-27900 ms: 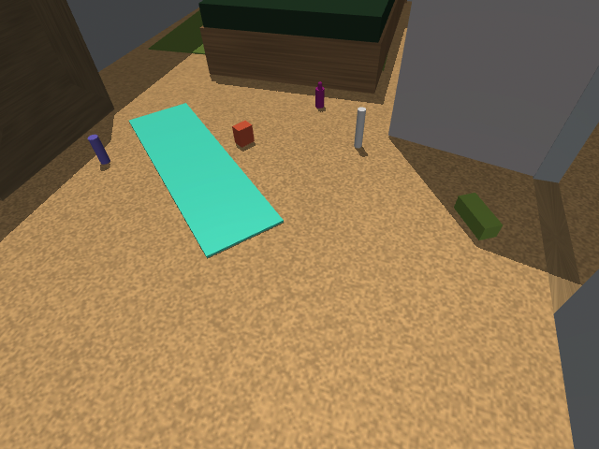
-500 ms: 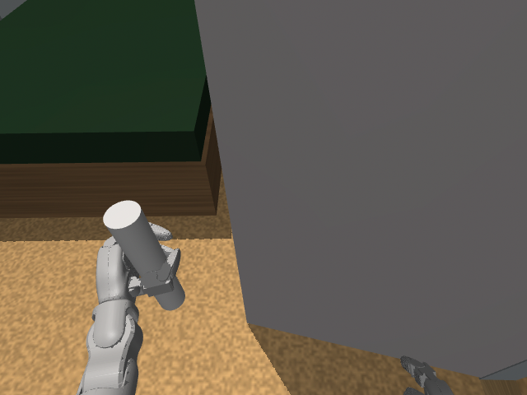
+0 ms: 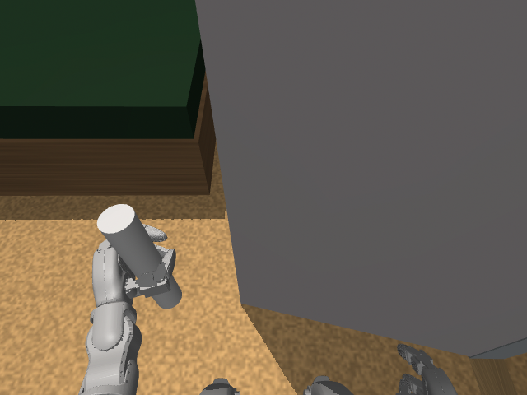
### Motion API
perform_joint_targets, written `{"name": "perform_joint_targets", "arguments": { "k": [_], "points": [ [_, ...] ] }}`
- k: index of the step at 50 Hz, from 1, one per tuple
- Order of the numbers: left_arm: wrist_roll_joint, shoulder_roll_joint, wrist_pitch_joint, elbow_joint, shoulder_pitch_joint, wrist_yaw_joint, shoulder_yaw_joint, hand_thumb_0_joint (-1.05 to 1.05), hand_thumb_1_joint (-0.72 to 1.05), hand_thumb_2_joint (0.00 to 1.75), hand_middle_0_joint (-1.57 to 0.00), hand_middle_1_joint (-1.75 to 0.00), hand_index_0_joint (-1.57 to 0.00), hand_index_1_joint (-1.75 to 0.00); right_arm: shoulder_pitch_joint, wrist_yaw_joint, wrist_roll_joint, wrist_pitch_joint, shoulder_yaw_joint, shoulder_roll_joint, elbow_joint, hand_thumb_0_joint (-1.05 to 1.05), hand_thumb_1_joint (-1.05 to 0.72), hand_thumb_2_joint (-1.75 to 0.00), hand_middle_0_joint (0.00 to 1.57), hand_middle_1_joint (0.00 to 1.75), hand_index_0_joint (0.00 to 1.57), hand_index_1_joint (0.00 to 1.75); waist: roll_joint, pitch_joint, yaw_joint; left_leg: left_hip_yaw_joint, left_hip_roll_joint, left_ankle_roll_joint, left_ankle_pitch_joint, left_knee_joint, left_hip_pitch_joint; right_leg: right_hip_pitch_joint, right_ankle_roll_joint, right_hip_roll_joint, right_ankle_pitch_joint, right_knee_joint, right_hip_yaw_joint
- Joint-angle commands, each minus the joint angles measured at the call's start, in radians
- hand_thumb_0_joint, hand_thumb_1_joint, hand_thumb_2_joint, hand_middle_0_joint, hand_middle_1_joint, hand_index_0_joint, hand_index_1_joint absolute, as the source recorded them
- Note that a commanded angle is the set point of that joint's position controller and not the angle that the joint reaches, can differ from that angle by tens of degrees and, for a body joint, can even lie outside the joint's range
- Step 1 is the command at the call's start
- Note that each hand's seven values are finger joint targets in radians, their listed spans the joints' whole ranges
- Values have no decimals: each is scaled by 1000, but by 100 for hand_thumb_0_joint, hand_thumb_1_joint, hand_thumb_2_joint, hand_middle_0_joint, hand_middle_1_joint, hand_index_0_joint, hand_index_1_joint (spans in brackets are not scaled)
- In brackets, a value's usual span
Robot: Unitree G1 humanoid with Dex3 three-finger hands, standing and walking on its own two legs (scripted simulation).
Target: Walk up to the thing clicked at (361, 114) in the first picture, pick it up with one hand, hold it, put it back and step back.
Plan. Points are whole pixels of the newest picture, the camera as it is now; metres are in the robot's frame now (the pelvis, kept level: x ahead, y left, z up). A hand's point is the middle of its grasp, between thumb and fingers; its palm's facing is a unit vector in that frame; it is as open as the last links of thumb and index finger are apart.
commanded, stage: crouch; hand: left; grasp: from the side
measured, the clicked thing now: (147, 264) +0.32 +0.19 +0.01
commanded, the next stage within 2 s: lower in 1.64 s
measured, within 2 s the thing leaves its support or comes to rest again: neither
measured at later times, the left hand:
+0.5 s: hand (169, 299) +0.35 +0.22 -0.22, palm faces +0.26 -0.97 -0.04, open 6.1 cm
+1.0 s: hand (175, 317) +0.36 +0.24 -0.39, palm faces +0.27 -0.96 -0.02, open 6.1 cm
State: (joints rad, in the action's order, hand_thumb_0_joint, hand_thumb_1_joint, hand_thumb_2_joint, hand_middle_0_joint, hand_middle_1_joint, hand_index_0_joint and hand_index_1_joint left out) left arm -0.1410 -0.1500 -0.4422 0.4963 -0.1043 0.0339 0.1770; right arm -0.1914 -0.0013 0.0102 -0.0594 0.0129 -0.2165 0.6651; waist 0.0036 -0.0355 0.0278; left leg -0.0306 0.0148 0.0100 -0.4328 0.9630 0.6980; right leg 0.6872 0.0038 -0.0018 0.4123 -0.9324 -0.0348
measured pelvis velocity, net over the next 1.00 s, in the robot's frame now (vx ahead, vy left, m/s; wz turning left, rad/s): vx -0.07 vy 0.00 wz -0.07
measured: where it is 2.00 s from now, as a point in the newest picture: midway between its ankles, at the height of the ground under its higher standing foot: outside the picture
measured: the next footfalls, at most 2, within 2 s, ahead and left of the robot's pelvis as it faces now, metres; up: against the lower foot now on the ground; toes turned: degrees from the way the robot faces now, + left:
none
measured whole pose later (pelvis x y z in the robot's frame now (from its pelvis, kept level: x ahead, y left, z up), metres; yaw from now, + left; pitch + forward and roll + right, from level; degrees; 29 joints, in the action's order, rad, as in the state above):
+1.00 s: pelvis -0.07 +0.00 -0.34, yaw -4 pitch +31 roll -4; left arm -0.14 -0.38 -0.80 1.07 -0.57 -0.15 0.52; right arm -0.07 -0.08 0.10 -0.02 -0.03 -0.28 0.76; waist 0.03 -0.11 0.10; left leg -0.09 0.00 0.02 -0.69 2.27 2.12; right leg 2.10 0.01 -0.01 0.65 -2.21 -0.07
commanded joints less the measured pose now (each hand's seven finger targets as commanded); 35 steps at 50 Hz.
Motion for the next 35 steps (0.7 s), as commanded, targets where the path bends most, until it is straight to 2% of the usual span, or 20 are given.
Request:
{"name": "perform_joint_targets", "arguments": {
  "k": [1,3,4,5,6,10,11,12,14,15,16,17,19,21,24,25,27,31,34,35],
  "points": [
    [0,-158,-179,-177,-317,1,86,0,39,120,-127,-134,-129,-133,0,-3,14,-44,59,-135,-94,0,-87,-90,20,30,20,30,-39,-312,8,5,-22,-20,103,-22,-1,2,18,8,-149,15,11],
    [-12,-127,-225,-74,-327,-13,76,0,40,118,-126,-132,-128,-132,-2,-10,20,-52,61,-143,-93,0,-88,-90,20,30,20,30,-24,-345,31,-3,-22,-23,79,56,75,100,19,13,-119,-60,6],
    [-16,-155,-260,-111,-385,-17,92,0,41,119,-127,-133,-128,-132,-5,-12,23,-58,66,-148,-83,0,-88,-90,20,30,20,30,-46,-402,25,-6,-23,-24,80,107,106,141,20,11,-117,-103,9],
    [-9,-145,-278,-32,-379,-26,76,0,41,118,-128,-133,-129,-132,-4,-15,26,-60,66,-155,-83,0,-89,-90,20,30,20,30,-45,-421,41,-11,-23,-25,80,154,143,199,22,13,-110,-148,7],
    [-5,-173,-302,-41,-401,-32,91,0,40,118,-128,-132,-129,-131,-2,-18,26,-62,69,-160,-84,0,-89,-90,20,30,20,30,-67,-457,26,-14,-22,-24,81,192,172,242,26,12,-101,-189,7],
    [-13,-205,-364,21,-436,-66,108,0,38,117,-127,-130,-128,-130,-2,-30,33,-58,70,-178,-84,0,-88,-90,20,30,20,30,-60,-556,22,-18,-28,-24,39,332,336,332,23,13,-63,-306,36],
    [-18,-237,-376,24,-440,-71,141,0,39,118,-128,-130,-128,-130,-1,-32,35,-56,69,-182,-80,0,-89,-90,20,30,20,30,-75,-576,6,-17,-28,-22,42,354,361,353,24,12,-56,-332,42],
    [-20,-206,-377,92,-416,-77,124,0,39,117,-128,-130,-128,-130,-2,-38,35,-52,69,-195,-83,0,-89,-90,20,30,20,30,-73,-600,11,-26,-25,-21,67,372,362,404,30,18,-64,-372,26],
    [-32,-258,-391,79,-442,-73,183,0,38,118,-128,-130,-128,-131,1,-45,37,-42,69,-207,-79,0,-89,-90,20,30,20,30,-101,-642,-12,-26,-27,-17,85,418,399,458,34,19,-63,-436,21],
    [-35,-222,-392,117,-426,-74,167,0,38,119,-129,-131,-129,-132,8,-48,37,-38,68,-209,-81,0,-89,-90,20,30,20,30,-96,-647,-7,-37,-25,-16,87,433,415,515,39,24,-54,-473,2],
    [-41,-237,-401,84,-458,-74,177,0,43,121,-128,-132,-129,-132,7,-51,37,-35,70,-214,-74,0,-89,-90,20,30,20,30,-106,-673,-11,-36,-22,-15,97,463,424,546,39,25,-54,-500,2],
    [-42,-270,-407,76,-484,-73,207,0,43,122,-130,-132,-130,-133,4,-52,38,-30,71,-220,-67,0,-90,-91,20,30,20,30,-115,-685,-9,-39,-23,-16,85,481,441,571,41,26,-43,-524,0],
    [-38,-230,-414,111,-470,-87,172,0,45,123,-130,-133,-130,-134,8,-57,42,-27,70,-218,-54,0,-90,-91,20,30,20,30,-85,-686,11,-42,-24,-19,82,534,505,616,39,28,-46,-570,-4],
    [-31,-272,-426,139,-488,-93,208,0,45,123,-131,-133,-131,-134,15,-58,43,-24,69,-227,-43,0,-90,-91,20,30,20,30,-73,-686,8,-46,-25,-20,52,578,563,673,41,29,-20,-621,-8],
    [-34,-269,-447,166,-533,-107,213,0,46,124,-130,-134,-130,-135,12,-64,51,-23,68,-228,-32,0,-90,-91,20,30,20,30,-25,-739,30,-36,-26,-30,48,681,673,679,30,25,-33,-674,11],
    [-40,-298,-453,182,-558,-106,245,0,46,124,-130,-134,-130,-135,8,-65,53,-23,64,-231,-20,0,-90,-91,20,30,20,30,-21,-752,24,-34,-25,-32,55,709,690,694,29,25,-38,-698,14],
    [-39,-302,-462,218,-609,-115,246,0,47,125,-128,-134,-128,-134,15,-67,64,-22,58,-231,-13,0,-90,-91,20,30,20,30,-58,-773,33,-33,-25,-31,61,768,703,763,31,24,-34,-749,15],
    [-8,-419,-485,219,-665,-116,313,0,48,128,-126,-134,-126,-135,12,-68,81,-11,49,-233,6,0,-90,-91,20,30,20,30,-104,-805,12,-18,-24,-22,9,829,778,808,33,21,23,-815,19],
    [-10,-401,-486,231,-676,-131,320,0,46,129,-129,-136,-129,-137,16,-70,88,-4,45,-235,12,0,-91,-91,20,30,20,30,-131,-819,18,-11,-23,-18,-36,858,801,855,36,23,61,-860,6],
    [-12,-387,-484,245,-685,-136,302,0,43,128,-128,-135,-128,-136,33,-69,86,-4,41,-235,7,0,-91,-91,20,30,20,30,-144,-793,28,-11,-23,-14,-93,857,828,891,38,24,110,-871,0]
  ]
}}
